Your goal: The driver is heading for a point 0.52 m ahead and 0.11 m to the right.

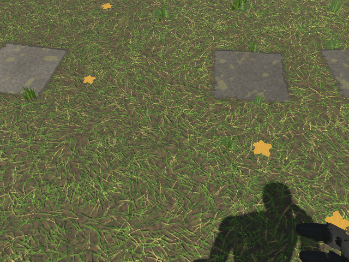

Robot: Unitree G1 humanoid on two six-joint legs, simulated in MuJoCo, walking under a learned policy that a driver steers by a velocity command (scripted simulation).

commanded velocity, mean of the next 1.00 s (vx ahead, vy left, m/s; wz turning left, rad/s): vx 0.36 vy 0.00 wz -0.19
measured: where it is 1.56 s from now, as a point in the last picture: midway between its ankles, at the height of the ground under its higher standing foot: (204, 248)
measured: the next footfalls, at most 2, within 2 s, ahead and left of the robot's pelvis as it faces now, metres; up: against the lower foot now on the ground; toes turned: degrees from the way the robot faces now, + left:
right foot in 0.58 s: +0.48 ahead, -0.14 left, +0.00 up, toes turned -11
left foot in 1.02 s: +0.62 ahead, +0.07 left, +0.00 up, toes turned -13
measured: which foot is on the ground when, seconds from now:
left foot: down 0.00-0.60, up 0.62-1.00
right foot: down 0.00-0.02, up 0.04-0.56, down 0.58-1.00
